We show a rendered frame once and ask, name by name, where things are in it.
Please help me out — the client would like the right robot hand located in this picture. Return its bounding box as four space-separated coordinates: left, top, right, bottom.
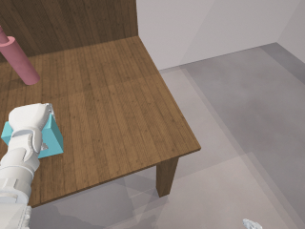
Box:
242 219 262 229

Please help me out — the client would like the left robot upper arm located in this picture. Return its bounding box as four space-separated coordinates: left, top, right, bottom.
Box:
0 202 32 229

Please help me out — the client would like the sponge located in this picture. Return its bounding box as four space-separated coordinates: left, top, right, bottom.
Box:
1 114 64 158

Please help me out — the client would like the table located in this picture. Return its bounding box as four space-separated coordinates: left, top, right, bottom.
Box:
0 0 201 208

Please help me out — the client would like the left robot hand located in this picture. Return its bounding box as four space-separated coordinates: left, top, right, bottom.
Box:
9 103 56 151

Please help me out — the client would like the left robot forearm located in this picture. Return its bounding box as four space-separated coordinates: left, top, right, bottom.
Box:
0 126 43 204

